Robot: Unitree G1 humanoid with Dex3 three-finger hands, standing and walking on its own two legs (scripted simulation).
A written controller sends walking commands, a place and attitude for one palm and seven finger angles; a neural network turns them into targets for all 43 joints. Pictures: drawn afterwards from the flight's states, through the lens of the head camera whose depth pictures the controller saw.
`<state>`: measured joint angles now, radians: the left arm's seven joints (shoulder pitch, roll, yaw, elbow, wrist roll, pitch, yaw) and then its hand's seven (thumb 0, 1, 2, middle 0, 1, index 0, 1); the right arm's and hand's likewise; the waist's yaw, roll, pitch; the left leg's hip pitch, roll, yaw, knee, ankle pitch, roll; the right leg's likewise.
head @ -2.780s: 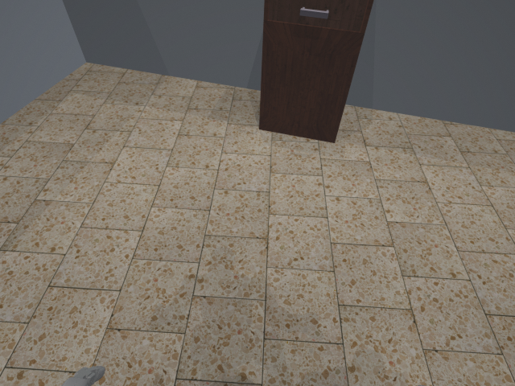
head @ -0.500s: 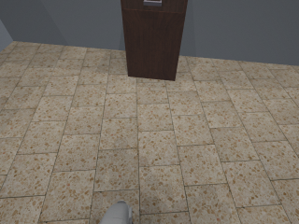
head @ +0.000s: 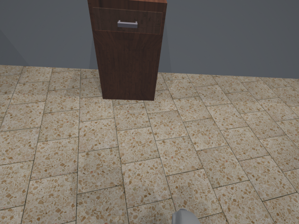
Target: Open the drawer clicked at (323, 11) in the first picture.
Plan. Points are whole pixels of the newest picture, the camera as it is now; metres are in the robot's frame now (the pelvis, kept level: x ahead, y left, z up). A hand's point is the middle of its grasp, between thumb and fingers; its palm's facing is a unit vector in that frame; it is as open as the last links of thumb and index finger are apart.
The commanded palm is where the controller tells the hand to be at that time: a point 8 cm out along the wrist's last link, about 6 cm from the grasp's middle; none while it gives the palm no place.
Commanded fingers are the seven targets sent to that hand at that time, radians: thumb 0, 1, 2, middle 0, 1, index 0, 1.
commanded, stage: walk to a spot facing it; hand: left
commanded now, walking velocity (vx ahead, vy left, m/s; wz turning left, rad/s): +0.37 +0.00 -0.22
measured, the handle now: (127, 23) +1.28 +0.20 -0.03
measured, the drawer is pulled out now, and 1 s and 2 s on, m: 0.00 0.00 0.00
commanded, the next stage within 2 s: turn to face it in 0.80 s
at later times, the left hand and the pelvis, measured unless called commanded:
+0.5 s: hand (112, 176) +0.31 +0.14 -0.18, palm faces -0.03 -0.97 -0.22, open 7.1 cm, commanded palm none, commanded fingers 0.00 0.90 0.90 -0.20 -0.30 -0.20 -0.30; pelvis +0.23 -0.05 -0.01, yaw -4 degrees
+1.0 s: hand (109, 138) +0.48 +0.18 -0.19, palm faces -0.08 -0.98 -0.15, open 7.4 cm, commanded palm none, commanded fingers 0.00 0.90 0.90 -0.20 -0.30 -0.20 -0.30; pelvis +0.44 +0.01 +0.00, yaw -10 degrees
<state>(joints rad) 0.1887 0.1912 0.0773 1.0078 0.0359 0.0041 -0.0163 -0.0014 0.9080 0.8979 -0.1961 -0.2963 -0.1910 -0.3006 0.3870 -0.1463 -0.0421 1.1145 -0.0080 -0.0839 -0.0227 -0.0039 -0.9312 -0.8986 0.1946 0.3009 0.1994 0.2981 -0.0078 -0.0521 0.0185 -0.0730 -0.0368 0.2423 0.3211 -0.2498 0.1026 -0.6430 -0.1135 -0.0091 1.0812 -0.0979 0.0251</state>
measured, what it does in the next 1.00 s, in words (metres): walks ahead: right foot, then left foot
